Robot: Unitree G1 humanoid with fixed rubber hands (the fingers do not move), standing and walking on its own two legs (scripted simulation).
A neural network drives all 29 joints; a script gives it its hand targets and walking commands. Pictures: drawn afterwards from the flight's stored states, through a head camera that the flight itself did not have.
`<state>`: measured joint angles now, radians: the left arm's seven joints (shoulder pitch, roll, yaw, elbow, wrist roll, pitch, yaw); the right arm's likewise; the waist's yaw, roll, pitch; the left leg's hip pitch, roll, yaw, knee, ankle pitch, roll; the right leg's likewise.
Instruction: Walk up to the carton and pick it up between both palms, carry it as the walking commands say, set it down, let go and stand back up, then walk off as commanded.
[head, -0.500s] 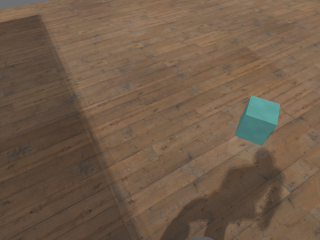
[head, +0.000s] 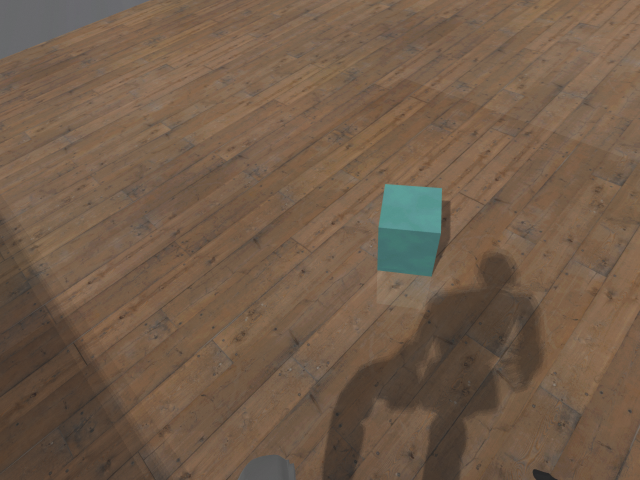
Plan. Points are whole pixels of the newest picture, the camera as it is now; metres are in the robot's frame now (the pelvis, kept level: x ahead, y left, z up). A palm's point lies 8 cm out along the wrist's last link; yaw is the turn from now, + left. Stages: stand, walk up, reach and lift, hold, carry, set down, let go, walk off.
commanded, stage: walk up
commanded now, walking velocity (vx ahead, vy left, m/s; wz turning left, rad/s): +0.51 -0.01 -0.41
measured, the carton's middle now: (408, 230) +1.00 -0.22 -0.64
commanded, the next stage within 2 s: none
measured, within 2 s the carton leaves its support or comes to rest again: neither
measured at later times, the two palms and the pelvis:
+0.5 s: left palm (185, 390) +0.27 +0.26 -0.14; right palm (517, 334) +0.33 -0.26 -0.10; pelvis +0.27 +0.01 +0.01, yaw -9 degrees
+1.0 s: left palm (282, 245) +0.54 +0.12 -0.12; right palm (551, 312) +0.38 -0.34 -0.14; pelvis +0.43 -0.11 +0.01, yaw -9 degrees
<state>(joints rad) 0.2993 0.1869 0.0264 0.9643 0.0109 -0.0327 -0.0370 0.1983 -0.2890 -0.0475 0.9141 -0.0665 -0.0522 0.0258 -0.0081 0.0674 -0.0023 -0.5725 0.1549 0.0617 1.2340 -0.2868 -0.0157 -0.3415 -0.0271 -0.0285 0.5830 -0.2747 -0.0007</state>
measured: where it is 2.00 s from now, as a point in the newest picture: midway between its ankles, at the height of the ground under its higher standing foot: (396, 384)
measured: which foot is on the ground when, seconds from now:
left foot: up 0.00-0.36, down 0.38-0.84, up 0.86-1.00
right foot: down 0.00-0.38, up 0.40-0.82, down 0.84-1.00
